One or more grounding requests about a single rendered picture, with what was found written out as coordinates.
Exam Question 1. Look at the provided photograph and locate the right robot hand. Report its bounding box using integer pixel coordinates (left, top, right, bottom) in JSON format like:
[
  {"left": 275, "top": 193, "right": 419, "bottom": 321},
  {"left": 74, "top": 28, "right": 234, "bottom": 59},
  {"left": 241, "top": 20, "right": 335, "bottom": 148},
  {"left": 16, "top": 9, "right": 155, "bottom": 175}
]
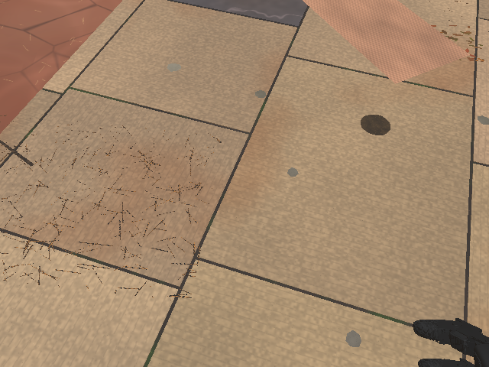
[{"left": 413, "top": 318, "right": 489, "bottom": 367}]

